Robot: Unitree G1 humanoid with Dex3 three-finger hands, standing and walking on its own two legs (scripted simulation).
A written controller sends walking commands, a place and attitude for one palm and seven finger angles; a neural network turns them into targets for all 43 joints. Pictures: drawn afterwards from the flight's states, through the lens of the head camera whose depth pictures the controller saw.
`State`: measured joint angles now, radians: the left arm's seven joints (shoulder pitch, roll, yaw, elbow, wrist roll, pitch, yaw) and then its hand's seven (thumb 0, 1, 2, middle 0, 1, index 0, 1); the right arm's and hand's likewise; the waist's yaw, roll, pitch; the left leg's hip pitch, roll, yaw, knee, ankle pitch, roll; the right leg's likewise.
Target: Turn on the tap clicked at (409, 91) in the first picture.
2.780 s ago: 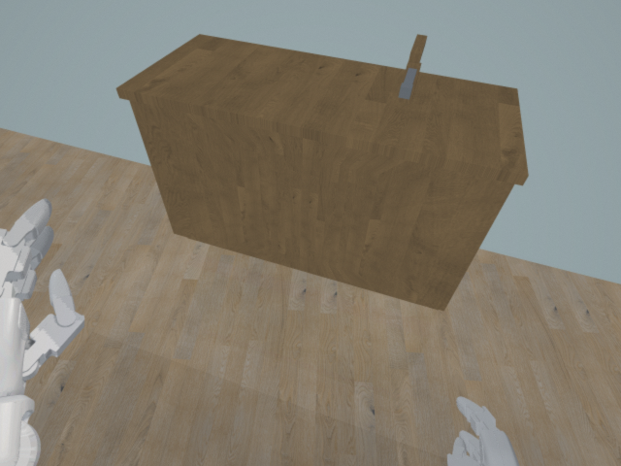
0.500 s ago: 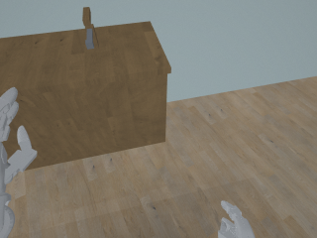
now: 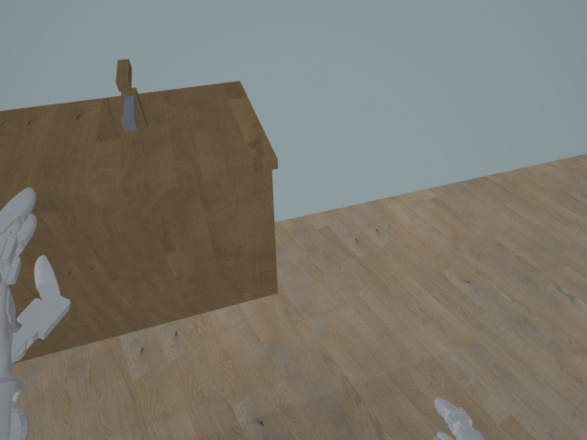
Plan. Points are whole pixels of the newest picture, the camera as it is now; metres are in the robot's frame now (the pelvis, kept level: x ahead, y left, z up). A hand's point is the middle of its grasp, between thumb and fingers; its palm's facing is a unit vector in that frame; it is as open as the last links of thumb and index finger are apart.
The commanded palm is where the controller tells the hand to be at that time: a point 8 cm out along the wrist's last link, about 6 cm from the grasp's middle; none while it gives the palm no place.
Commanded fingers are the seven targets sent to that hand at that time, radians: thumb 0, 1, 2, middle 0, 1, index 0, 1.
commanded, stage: take the last steps up to it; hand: left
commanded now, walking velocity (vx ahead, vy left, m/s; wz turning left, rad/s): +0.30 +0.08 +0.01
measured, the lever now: (129, 122) +0.75 +0.42 +0.05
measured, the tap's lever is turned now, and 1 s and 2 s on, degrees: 0 0 0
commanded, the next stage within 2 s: come to a stop and stand still in 1.20 s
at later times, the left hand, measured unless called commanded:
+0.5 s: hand (105, 216) +0.33 +0.25 +0.17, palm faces +0.44 -0.82 -0.38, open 7.4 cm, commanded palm +0.26 +0.29 +0.18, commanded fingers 0.00 0.90 0.90 -0.20 -0.30 -0.20 -0.30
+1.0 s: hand (156, 162) +0.44 +0.22 +0.17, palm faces +0.41 -0.80 -0.45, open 7.4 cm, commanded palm +0.38 +0.27 +0.18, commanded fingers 0.00 0.90 0.90 -0.20 -0.30 -0.20 -0.30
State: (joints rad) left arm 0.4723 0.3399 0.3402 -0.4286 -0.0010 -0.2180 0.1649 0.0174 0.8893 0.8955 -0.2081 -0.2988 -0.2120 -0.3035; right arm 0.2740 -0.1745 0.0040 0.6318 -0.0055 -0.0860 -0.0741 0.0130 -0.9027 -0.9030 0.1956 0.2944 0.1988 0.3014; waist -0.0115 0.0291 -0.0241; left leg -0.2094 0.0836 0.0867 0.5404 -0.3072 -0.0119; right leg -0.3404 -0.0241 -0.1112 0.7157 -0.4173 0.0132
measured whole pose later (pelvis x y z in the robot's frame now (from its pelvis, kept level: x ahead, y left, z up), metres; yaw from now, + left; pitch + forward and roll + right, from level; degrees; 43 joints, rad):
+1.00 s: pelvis +0.23 -0.01 +0.00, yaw +2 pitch +1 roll +2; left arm 0.49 0.35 0.35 -0.50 -0.01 -0.26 0.15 0.02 0.88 0.89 -0.21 -0.30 -0.22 -0.30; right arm 0.20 -0.24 -0.04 0.62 -0.01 -0.05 -0.06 0.01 -0.90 -0.90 0.20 0.29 0.20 0.30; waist -0.01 -0.01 0.06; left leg -0.48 0.08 0.10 0.81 -0.29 -0.01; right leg -0.20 -0.07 -0.17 0.50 -0.31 -0.03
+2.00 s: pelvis +0.30 +0.03 +0.00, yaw -1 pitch -1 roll -1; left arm 0.24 0.39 0.44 -0.37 -0.06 -0.26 0.14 0.02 0.89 0.90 -0.21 -0.30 -0.21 -0.30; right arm 0.22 -0.21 0.05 0.57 0.01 -0.16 -0.01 0.01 -0.90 -0.90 0.20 0.29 0.20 0.30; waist 0.03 -0.02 0.07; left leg -0.31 0.01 0.03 0.60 -0.28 0.02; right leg -0.32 0.00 -0.08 0.52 -0.18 -0.02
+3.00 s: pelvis +0.35 +0.04 +0.01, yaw +1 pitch +1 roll -2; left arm 0.46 0.34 0.34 -0.49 -0.05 -0.17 0.13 0.02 0.89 0.90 -0.21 -0.30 -0.21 -0.30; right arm 0.20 -0.20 0.02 0.58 0.00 -0.08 -0.05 0.01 -0.90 -0.90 0.20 0.29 0.20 0.30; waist 0.01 0.00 0.02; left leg -0.20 -0.02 0.01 0.47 -0.28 0.04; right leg -0.19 0.02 -0.05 0.39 -0.22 -0.01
